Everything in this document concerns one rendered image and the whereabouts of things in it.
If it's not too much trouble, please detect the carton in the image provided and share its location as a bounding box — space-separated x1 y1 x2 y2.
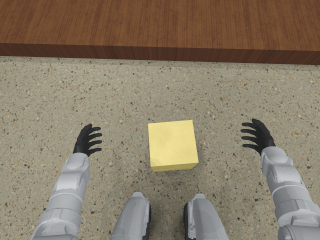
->
148 120 199 172

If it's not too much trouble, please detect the robot right forearm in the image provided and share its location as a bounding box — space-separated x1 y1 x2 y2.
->
260 146 320 227

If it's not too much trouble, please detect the right robot upper arm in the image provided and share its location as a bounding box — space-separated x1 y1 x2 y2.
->
277 224 320 240

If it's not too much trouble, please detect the robot left forearm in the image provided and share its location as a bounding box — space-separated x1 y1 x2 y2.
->
29 152 91 240

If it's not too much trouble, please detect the robot right foot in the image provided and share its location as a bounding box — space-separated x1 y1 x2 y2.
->
183 202 196 240

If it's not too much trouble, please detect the robot left hand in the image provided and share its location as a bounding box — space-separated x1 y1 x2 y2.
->
73 123 102 157

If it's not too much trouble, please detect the robot right hand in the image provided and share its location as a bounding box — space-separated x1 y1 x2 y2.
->
240 118 276 156

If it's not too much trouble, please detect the right robot thigh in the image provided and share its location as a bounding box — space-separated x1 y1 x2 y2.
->
187 198 229 240

